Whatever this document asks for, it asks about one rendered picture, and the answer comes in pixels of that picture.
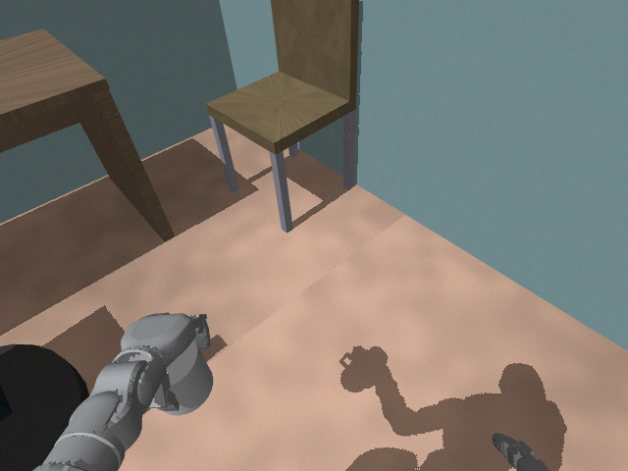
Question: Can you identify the mug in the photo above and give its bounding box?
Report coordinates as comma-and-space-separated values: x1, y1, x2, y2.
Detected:
164, 340, 213, 416

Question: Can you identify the desk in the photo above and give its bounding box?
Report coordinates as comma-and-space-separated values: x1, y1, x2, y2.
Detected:
0, 29, 175, 241

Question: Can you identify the chair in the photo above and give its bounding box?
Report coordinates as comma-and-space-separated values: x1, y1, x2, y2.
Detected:
206, 0, 359, 233

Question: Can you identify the office chair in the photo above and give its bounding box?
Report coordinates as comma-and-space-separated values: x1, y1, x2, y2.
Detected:
0, 344, 89, 471

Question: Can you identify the left robot arm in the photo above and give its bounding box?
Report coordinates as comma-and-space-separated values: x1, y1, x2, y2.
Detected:
32, 346, 166, 471

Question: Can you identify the right robot hand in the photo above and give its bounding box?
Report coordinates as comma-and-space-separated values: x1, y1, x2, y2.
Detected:
493, 433, 549, 471

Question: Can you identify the left robot hand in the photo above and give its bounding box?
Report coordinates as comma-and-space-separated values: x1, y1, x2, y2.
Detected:
121, 313, 210, 411

